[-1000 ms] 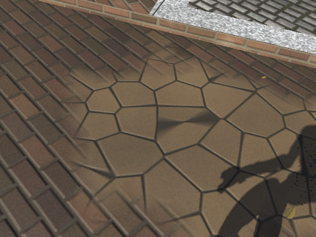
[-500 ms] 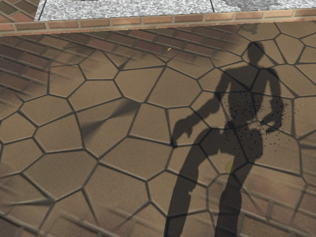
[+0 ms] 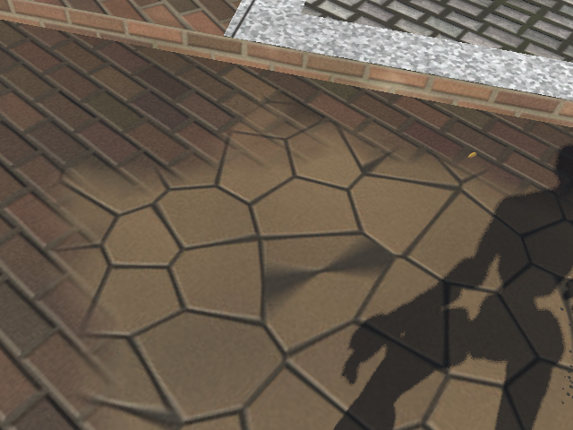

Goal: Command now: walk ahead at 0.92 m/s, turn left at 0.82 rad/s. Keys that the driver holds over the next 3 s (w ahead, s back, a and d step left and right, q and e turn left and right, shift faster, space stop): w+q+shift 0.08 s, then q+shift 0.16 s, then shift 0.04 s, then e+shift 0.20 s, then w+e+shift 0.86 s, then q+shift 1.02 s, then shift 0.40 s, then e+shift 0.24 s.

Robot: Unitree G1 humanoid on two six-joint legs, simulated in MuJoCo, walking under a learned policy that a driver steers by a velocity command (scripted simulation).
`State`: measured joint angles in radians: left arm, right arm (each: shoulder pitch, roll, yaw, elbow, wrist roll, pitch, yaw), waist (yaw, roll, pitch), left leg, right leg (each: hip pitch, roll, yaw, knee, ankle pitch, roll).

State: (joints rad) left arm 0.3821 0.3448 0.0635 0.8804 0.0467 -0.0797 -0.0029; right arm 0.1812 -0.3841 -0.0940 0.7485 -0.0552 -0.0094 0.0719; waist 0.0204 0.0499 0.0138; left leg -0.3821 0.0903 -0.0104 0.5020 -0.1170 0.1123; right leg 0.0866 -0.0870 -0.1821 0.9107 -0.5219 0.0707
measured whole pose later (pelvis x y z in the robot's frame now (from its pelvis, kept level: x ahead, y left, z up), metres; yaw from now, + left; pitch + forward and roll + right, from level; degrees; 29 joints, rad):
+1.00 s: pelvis +0.57 +0.14 +0.00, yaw -8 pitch +3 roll +1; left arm 0.13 0.37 0.09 0.71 0.03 0.01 -0.09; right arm 0.34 -0.31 -0.04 0.82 -0.03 -0.10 -0.02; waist -0.05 -0.05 -0.05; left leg -0.03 0.00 0.10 0.25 -0.27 -0.01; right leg -0.77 -0.04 0.04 1.20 -0.16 -0.02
